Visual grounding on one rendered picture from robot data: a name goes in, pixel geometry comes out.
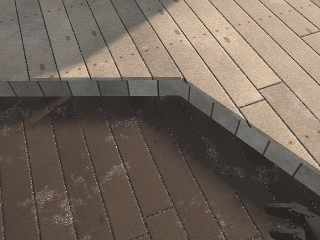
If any robot right hand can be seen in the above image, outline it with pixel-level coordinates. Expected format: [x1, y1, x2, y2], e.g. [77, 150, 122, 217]
[261, 201, 320, 240]

